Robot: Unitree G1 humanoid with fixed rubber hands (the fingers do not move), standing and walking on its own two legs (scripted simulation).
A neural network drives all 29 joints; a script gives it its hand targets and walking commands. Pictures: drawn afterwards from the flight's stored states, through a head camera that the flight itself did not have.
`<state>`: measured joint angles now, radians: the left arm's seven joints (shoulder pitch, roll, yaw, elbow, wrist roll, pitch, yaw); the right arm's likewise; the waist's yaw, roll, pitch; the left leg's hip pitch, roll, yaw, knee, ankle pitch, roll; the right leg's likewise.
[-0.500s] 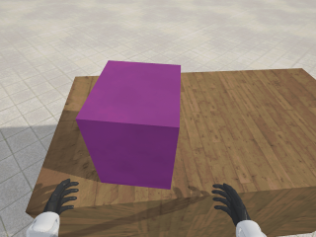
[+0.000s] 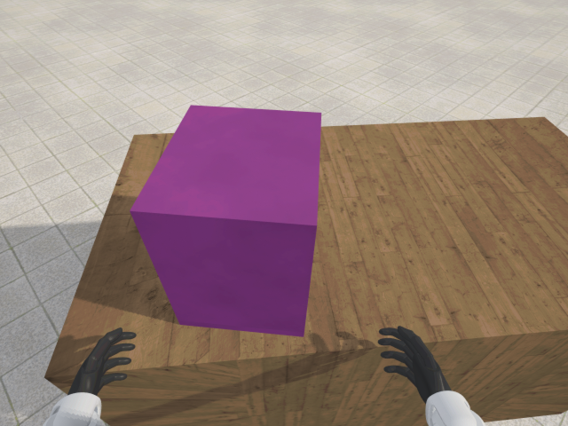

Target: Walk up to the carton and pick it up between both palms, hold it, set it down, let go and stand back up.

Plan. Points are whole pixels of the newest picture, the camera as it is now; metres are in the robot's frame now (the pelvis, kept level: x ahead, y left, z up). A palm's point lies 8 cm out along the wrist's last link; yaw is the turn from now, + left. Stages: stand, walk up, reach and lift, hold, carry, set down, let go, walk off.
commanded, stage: stand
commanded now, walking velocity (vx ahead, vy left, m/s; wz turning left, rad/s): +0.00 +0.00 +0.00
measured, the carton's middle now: (248, 222) +0.43 +0.04 +0.05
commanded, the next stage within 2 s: none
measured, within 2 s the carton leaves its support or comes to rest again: neither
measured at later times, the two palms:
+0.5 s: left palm (91, 395) +0.19 +0.26 -0.02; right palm (433, 386) +0.18 -0.21 -0.04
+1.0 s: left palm (88, 398) +0.19 +0.26 -0.02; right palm (433, 385) +0.18 -0.21 -0.04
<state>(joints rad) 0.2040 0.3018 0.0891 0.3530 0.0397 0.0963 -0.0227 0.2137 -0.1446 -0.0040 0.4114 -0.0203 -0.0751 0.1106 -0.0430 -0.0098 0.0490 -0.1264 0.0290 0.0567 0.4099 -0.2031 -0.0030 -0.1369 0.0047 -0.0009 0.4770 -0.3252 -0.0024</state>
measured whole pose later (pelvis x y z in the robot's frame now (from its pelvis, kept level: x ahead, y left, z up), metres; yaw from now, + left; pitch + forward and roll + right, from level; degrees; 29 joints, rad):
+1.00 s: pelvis -0.01 -0.01 -0.01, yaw +0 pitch -4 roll +1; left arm 0.24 0.36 0.09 0.36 0.04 -0.06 -0.04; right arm 0.24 -0.23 0.09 0.34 -0.02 -0.18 0.09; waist -0.04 -0.01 0.06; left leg -0.25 0.03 0.05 0.55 -0.29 0.00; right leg -0.27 0.00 0.00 0.62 -0.36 -0.02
